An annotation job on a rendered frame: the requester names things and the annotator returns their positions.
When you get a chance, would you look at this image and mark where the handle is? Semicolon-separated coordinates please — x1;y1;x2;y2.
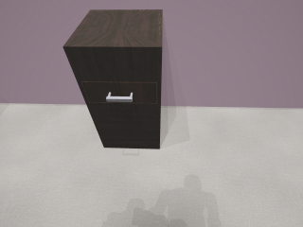
106;92;133;102

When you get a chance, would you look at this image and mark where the cabinet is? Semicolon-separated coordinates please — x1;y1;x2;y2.
63;9;163;149

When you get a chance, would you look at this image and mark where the drawer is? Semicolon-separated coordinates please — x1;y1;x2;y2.
82;81;157;103

